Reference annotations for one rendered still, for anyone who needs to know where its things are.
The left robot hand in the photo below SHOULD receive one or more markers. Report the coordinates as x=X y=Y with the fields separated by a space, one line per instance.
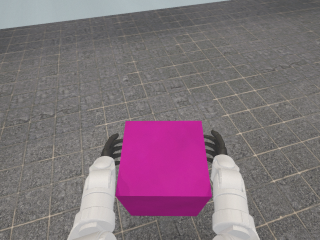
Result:
x=109 y=148

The left robot forearm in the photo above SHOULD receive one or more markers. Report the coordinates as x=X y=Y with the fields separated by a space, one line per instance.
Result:
x=97 y=203

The right robot forearm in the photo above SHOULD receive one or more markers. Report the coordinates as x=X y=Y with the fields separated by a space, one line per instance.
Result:
x=231 y=213

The right robot hand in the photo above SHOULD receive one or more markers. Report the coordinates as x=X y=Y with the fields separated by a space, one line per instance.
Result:
x=218 y=146

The carton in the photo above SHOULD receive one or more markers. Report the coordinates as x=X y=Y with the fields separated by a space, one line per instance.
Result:
x=163 y=169

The left robot upper arm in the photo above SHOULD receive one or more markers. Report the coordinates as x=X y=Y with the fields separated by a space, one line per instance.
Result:
x=99 y=235

